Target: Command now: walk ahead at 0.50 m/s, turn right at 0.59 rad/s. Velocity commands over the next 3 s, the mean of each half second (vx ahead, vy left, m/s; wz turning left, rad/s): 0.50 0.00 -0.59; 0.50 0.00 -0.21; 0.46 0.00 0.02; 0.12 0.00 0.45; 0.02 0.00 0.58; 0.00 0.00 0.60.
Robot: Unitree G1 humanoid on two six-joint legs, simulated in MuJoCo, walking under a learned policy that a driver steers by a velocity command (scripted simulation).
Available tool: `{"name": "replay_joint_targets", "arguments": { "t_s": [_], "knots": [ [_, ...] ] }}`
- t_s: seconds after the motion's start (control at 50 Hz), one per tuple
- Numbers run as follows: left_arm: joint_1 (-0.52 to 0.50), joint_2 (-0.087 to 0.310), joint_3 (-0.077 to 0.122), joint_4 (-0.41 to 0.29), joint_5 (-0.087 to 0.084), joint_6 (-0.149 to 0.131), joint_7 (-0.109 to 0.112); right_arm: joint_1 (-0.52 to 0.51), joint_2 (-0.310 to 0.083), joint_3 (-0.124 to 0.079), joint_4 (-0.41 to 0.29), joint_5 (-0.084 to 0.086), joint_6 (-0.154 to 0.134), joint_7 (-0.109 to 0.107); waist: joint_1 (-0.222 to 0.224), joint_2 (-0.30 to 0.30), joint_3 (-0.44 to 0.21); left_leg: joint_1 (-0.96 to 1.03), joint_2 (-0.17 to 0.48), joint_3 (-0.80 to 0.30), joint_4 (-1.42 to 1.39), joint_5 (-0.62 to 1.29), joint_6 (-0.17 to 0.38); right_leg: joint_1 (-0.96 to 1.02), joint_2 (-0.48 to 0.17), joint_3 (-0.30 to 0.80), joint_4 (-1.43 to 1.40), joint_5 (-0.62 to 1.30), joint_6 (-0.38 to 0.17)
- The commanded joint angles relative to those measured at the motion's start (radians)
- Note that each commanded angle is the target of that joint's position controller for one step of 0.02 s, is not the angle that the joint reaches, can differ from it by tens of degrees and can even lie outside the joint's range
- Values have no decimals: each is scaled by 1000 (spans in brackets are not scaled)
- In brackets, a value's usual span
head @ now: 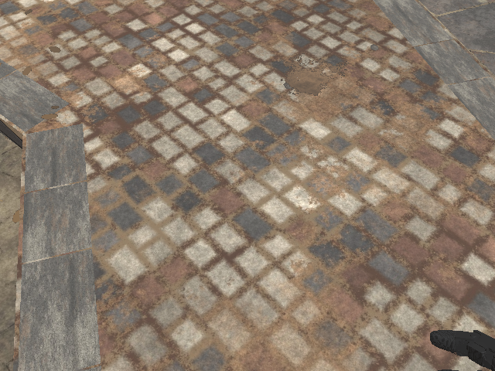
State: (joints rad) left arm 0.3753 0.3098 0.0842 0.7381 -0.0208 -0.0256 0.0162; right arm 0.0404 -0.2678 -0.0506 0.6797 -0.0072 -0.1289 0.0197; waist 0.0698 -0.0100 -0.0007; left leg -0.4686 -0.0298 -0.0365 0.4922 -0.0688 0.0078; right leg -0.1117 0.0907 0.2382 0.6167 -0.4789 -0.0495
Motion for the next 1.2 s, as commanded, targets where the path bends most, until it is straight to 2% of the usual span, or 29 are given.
{"name": "replay_joint_targets", "arguments": {
  "t_s": [0.02, 0.04, 0.08, 0.1, 0.14, 0.2, 0.32, 0.4, 0.44, 0.48, 0.5, 0.52, 0.54, 0.56, 0.58, 0.6, 0.64, 0.7, 0.82, 0.92, 0.98, 1.02, 1.04, 1.06, 1.08, 1.1, 1.12, 1.16, 1.2],
  "knots": [
    [96, 28, -18, -118, -18, -27, 0, 349, -266, -89, 19, -3, -2, -4, -123, 359, -350, 839, 470, -789, -165, -376, 271, -625, -17, -63, 613, -129, 22],
    [36, 123, 4, -100, -23, -23, 0, 294, -171, -64, -2, 9, 4, -7, -146, 211, -209, 730, 433, -692, -197, -506, 230, -694, -79, -44, 702, -47, 30],
    [-97, 131, 13, -128, 0, -14, -4, 208, -117, -42, -5, 0, 20, -14, -133, 89, -42, 485, 345, -411, -224, -303, 173, -664, -142, -99, 669, 94, 38],
    [-112, 116, 16, -135, 3, -11, -8, 185, -97, -34, 1, -5, 21, -16, -113, 94, -6, 410, 310, -325, -250, -219, 163, -632, -169, -99, 626, 133, 36],
    [-92, 76, 11, -139, -10, 0, -18, 173, -94, -34, 15, -3, 15, -17, -88, 133, 8, 340, 283, -212, -294, -124, 165, -580, -196, -121, 579, 162, 41],
    [-136, 47, 2, -163, -3, 9, -18, 184, -132, -46, 44, 0, 7, -18, -86, 96, 21, 344, 296, -105, -331, 7, 188, -625, -209, -132, 492, 233, 60],
    [-283, 16, -13, -192, -2, -7, -48, 212, -176, -54, 85, 6, 26, -25, -138, 66, 47, 407, 267, 102, -330, 136, 149, -588, -193, -206, 178, 501, 52],
    [-374, 16, -16, -233, -5, -9, -72, 263, -209, -62, 117, 24, 47, -25, -160, 68, 82, 508, 303, 158, -299, 215, 128, -570, -170, -263, 48, 454, 15],
    [-356, 43, -2, -244, 0, -6, -78, 257, -237, -70, 120, 34, 59, -29, -126, 93, 56, 553, 311, 194, -206, 498, 109, -493, -120, -310, 18, 352, -24],
    [-198, 100, 31, -213, 4, 0, -73, 254, -262, -77, 119, 42, 74, -37, -21, 111, -47, 543, 294, 232, 45, 789, 86, -259, -40, -354, -24, 293, -80],
    [-28, 147, 61, -168, 1, 5, -58, 256, -237, -65, 120, 40, 74, -40, 70, 78, -131, 408, 262, 252, 262, 711, 55, 14, -21, -327, -88, 373, -120],
    [75, 236, 81, -142, 0, 12, -36, 297, -136, -30, 88, -2, 64, -34, 64, -119, -227, 48, 180, 253, 607, 87, 10, 367, -246, 22, -83, 376, -210],
    [43, 272, 72, -169, -2, -5, -41, 338, -88, -1, 56, 2, 31, -20, -2, -247, -391, -214, 9, 64, 878, -527, -19, 532, -458, 564, -250, 232, -382],
    [47, 175, 44, -159, 6, -17, -49, 234, -189, -29, 53, 43, 11, -6, 59, -107, -345, -307, 67, -48, 918, -462, -9, 493, -434, 473, -296, 203, -324],
    [9, 151, 34, -150, 8, -25, -50, 173, -185, -25, 29, 60, 1, -1, 42, -95, -203, -331, 103, -28, 870, -391, 7, 353, -399, 316, -299, 261, -283],
    [-55, 127, 25, -147, 8, -31, -49, 157, -166, -21, 36, 40, -2, -8, -4, -13, -123, -288, 148, -22, 781, -320, 8, 201, -352, 201, -303, 374, -244],
    [-136, 84, 8, -158, 25, -40, -46, 194, -169, -28, 56, 21, 19, -12, -70, -48, -71, -165, 186, -28, 694, -246, -4, 13, -307, 98, -356, 514, -230],
    [-139, 94, 9, -132, 20, -59, -39, 212, -128, -21, 71, 10, 48, -15, -94, -33, -45, -140, 185, -9, 592, -178, -41, -76, -286, 2, -419, 590, -239],
    [-67, 121, 13, -70, 14, -56, -19, 18, -76, 1, 23, 11, 41, -3, -23, -38, 24, -152, 144, 14, 203, 161, -54, -60, -238, -121, -450, 525, -176],
    [6, 138, 20, -9, 2, -44, -17, -80, -93, 0, -18, 20, 29, 22, 9, -54, 64, -170, 108, 10, 54, 137, -10, 71, -307, -86, -400, 489, -160],
    [-2, 152, 27, 10, 1, -30, -10, -25, -119, -11, -14, 17, 23, 30, -33, -81, 37, -89, 80, 29, 13, 21, 35, 145, -331, -74, -317, 646, -128],
    [-20, 128, 14, 8, 9, -21, -6, 197, -183, -45, 47, 9, 21, 18, -145, -61, -114, 251, 50, 64, 3, 40, 91, 83, -245, -144, -41, 863, -78],
    [28, 70, -10, -14, 34, -24, -3, 355, -263, -64, 67, -3, 23, 11, -178, 73, -279, 581, 249, -168, 54, 83, 177, -148, -163, -192, 287, 588, -32],
    [139, -13, -33, -15, 16, -44, -10, 411, -293, -72, 96, 4, 28, 19, -133, 340, -382, 842, 410, -638, -107, -203, 313, -499, -1, -170, 583, -71, 27],
    [57, 90, -14, -10, -3, -57, -16, 401, -201, -47, 88, 24, 29, 19, -178, 222, -319, 816, 393, -676, -183, -395, 279, -617, -53, -76, 685, -98, 18],
    [-48, 127, -4, -41, -18, -64, -20, 324, -169, -36, 76, 22, 31, 14, -173, 152, -178, 688, 368, -536, -201, -381, 238, -672, -105, -111, 684, -3, 8],
    [-106, 118, -7, -54, -7, -67, -16, 260, -155, -29, 64, 10, 34, 12, -150, 72, -98, 549, 334, -436, -219, -277, 222, -647, -150, -143, 642, 81, 7],
    [-99, 97, -3, -52, 9, -59, -15, 197, -117, -16, 56, -8, 29, 12, -89, 88, -43, 377, 279, -318, -268, -107, 220, -547, -205, -143, 550, 173, 15],
    [-62, 64, -7, -36, 8, -43, -13, 194, -115, -16, 65, 0, 21, 12, -64, 101, -39, 322, 258, -243, -311, -34, 231, -506, -216, -157, 495, 193, 30]
  ]
}}
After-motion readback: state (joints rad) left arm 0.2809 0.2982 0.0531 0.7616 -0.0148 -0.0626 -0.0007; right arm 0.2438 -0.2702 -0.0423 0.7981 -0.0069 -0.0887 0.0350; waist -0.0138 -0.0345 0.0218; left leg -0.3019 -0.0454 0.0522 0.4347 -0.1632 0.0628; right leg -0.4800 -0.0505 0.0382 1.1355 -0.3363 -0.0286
